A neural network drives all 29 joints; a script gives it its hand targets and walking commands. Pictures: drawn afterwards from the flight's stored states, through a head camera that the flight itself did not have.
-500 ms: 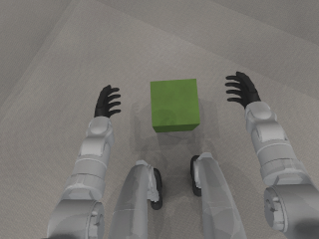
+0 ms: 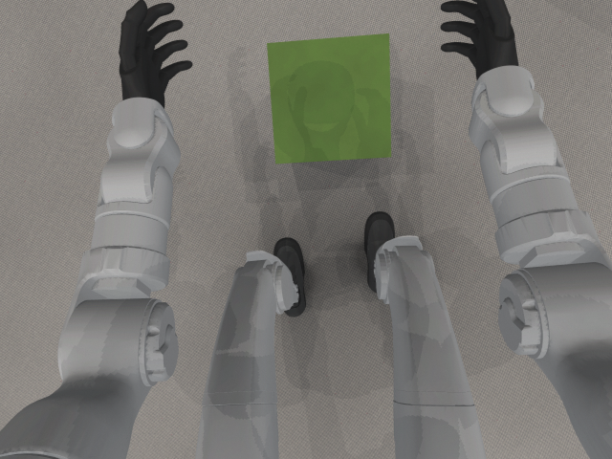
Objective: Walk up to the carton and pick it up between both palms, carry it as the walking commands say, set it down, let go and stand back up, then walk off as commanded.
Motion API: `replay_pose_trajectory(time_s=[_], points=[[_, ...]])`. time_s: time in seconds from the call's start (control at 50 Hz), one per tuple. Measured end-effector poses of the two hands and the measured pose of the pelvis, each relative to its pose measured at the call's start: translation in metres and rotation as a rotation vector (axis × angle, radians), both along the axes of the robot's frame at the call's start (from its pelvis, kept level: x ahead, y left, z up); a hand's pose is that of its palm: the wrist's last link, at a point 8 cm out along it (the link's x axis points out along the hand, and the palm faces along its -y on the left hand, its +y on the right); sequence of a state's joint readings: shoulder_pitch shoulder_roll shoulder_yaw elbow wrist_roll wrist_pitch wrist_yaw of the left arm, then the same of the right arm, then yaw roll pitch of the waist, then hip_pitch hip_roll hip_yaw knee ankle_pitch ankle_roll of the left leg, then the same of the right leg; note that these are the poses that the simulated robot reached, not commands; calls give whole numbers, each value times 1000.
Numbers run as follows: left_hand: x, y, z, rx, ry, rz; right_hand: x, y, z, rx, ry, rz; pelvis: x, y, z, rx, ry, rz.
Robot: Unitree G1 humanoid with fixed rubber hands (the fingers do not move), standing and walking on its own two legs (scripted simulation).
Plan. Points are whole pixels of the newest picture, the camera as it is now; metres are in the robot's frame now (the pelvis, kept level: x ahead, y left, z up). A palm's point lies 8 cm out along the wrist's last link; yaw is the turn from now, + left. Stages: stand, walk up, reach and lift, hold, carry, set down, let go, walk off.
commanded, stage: reach and lift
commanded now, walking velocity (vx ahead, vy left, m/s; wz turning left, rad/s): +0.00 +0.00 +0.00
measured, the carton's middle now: (329, 110) +0.48 -0.02 -0.52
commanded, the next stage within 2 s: none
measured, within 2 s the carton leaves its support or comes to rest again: neither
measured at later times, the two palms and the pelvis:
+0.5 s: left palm (199, 105) +0.47 +0.16 -0.25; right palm (469, 73) +0.49 -0.20 -0.25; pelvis -0.07 +0.00 -0.15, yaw +1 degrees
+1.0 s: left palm (228, 110) +0.48 +0.16 -0.39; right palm (436, 84) +0.50 -0.19 -0.39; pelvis -0.06 -0.01 -0.24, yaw +2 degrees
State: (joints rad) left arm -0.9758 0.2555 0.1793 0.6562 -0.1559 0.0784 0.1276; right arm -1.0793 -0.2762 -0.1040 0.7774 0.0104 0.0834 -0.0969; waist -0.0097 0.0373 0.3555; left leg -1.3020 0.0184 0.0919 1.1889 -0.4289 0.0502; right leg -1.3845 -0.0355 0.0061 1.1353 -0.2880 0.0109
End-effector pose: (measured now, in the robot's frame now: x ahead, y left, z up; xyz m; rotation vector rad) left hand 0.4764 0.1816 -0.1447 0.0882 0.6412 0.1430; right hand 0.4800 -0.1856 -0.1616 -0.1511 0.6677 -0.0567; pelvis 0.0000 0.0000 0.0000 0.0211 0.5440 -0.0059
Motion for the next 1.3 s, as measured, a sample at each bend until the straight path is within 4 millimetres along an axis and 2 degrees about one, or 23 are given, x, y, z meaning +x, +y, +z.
replay_pose_trajectory(time_s=[0.08,0.16,0.22,0.28,0.38,0.48,0.56,0.62,0.66,0.84,0.9,0.98,1.08,1.18,1.3], points=[[1,-2,-18,-9,-27,3,-6,-3,-23,-19,3,-7,-15,0,-9,-1,-48,2],[-9,-2,-41,-16,-5,24,-12,-7,-43,-12,18,-30,-31,0,-27,-1,-70,6],[-16,-8,-43,-20,-2,18,-13,-10,-40,-17,-2,-43,-42,0,-44,-3,-102,9],[-13,-13,-42,-24,-35,14,-5,-13,-31,-29,-58,-46,-53,-1,-64,-4,-132,12],[-9,-15,-67,-1,12,10,8,-10,-39,6,-68,-51,-66,-2,-102,-4,-103,17],[-5,-19,-100,18,17,-4,6,-9,-81,18,-28,-49,-71,-4,-140,-4,-76,24],[-3,-23,-135,-12,18,8,3,-15,-121,-2,-24,-56,-76,-5,-162,-3,-134,25],[-4,-23,-163,-15,41,14,0,-18,-152,10,17,-85,-75,-6,-178,-2,-109,27],[-3,-24,-175,-18,49,19,0,-19,-166,27,32,-110,-72,-6,-186,-2,-102,27],[6,-28,-201,-32,45,5,13,-18,-185,24,-15,-117,-62,-6,-210,-4,-95,29],[6,-26,-217,-26,56,-3,16,-16,-196,30,-30,-110,-59,-6,-219,-6,-89,30],[6,-26,-240,-35,54,-9,17,-9,-219,46,-30,-95,-57,-6,-235,-7,-76,33],[2,-27,-275,-42,77,-19,12,-4,-259,50,16,-89,-55,-6,-256,-9,-54,36],[3,-28,-298,-38,89,-35,23,-20,-268,15,-14,-106,-53,-6,-272,-12,-44,38],[9,-19,-302,-33,74,-25,27,-23,-274,40,-11,-112,-50,-7,-279,-10,-47,38]])
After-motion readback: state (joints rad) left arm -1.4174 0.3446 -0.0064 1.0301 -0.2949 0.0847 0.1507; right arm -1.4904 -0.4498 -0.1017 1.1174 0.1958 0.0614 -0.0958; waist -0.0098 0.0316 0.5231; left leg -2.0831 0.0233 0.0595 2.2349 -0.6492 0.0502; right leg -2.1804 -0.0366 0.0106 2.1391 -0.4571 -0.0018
